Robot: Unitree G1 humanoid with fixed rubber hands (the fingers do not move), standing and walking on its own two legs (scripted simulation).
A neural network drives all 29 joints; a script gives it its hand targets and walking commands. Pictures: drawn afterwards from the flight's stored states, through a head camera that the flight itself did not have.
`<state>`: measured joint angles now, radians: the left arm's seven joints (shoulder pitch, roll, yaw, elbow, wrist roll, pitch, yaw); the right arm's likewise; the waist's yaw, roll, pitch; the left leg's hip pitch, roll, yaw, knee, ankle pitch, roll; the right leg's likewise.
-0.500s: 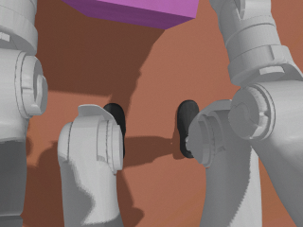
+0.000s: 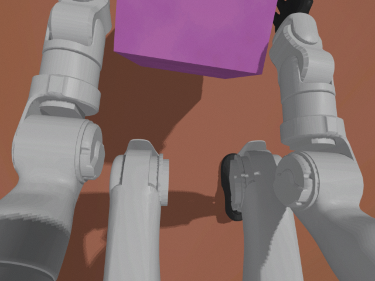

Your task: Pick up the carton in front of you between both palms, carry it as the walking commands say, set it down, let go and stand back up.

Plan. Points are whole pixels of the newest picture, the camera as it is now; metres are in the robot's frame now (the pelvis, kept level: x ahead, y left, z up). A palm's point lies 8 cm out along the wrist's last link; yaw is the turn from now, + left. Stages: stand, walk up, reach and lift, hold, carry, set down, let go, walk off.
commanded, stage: reach and lift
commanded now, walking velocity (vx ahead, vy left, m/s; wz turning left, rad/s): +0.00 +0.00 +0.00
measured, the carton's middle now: (193, 12) +0.55 +0.04 -0.20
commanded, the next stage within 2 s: none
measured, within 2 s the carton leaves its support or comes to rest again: neither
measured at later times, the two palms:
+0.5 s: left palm out of the picture +0.50 +0.18 +0.04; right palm out of the picture +0.49 -0.11 +0.05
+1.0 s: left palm out of the picture +0.44 +0.17 +0.20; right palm out of the picture +0.45 -0.13 +0.21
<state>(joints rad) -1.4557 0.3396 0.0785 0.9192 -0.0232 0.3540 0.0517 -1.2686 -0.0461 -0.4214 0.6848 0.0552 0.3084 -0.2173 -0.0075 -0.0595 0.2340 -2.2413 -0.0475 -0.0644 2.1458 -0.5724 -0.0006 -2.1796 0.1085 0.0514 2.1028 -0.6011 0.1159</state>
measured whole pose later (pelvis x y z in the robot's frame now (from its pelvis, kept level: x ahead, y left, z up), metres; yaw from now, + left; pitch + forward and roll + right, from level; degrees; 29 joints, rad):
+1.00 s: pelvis +0.04 -0.01 +0.24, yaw +4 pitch +32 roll -1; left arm -0.75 -0.04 0.37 0.66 0.24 0.40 0.01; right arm -0.67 0.14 -0.46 0.56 -0.20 0.38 -0.07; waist -0.01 -0.02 -0.22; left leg -1.42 -0.04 -0.06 1.31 -0.44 -0.02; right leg -1.40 0.05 0.08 1.30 -0.46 0.05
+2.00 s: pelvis +0.07 -0.02 +0.38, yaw +5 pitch -4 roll +0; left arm -0.35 -0.16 0.31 0.40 0.30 0.62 0.00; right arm -0.35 0.18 -0.32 0.40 -0.31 0.60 0.01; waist 0.00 -0.01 0.02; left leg -0.23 -0.02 -0.08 0.50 -0.21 -0.02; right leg -0.21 0.02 0.08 0.51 -0.24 0.01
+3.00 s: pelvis +0.09 -0.02 +0.39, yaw +5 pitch -8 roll +0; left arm -0.24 -0.15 0.19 0.22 0.27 0.78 0.01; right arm -0.25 0.15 -0.21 0.23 -0.27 0.76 0.00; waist 0.00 -0.01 0.03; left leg -0.06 -0.01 -0.07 0.37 -0.18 -0.01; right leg -0.04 0.01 0.08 0.38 -0.20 0.01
